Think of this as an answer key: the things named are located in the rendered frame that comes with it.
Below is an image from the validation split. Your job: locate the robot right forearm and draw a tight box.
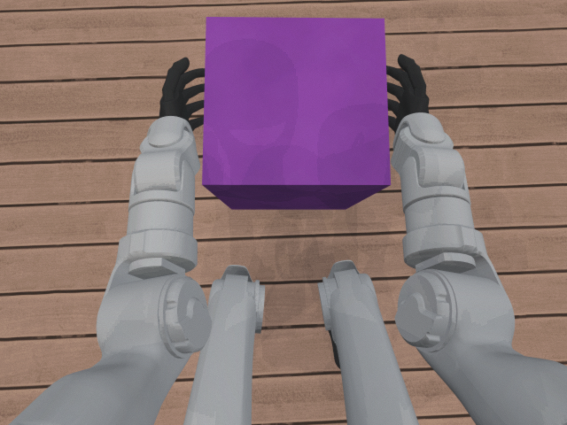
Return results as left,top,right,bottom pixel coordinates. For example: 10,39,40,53
391,112,515,316

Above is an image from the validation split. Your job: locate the left robot upper arm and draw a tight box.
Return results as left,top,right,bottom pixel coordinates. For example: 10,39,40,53
9,274,212,425

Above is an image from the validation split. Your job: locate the robot left forearm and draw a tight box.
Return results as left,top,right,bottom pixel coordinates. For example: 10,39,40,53
97,116,200,347

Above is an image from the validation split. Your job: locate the robot left shin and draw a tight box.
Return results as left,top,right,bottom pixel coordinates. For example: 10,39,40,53
207,265,252,309

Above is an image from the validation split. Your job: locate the right robot hand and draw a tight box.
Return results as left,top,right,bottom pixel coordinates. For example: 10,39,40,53
386,54,429,134

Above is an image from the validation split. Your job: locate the carton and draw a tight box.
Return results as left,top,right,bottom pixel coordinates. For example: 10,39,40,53
202,17,391,210

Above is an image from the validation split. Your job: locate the left robot thigh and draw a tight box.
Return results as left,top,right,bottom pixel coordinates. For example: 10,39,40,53
183,274,265,425

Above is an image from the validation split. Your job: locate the right robot upper arm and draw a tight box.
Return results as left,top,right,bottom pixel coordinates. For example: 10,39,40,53
395,269,567,425

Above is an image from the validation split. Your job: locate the left robot hand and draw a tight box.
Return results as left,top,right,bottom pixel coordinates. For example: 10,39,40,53
159,58,205,131

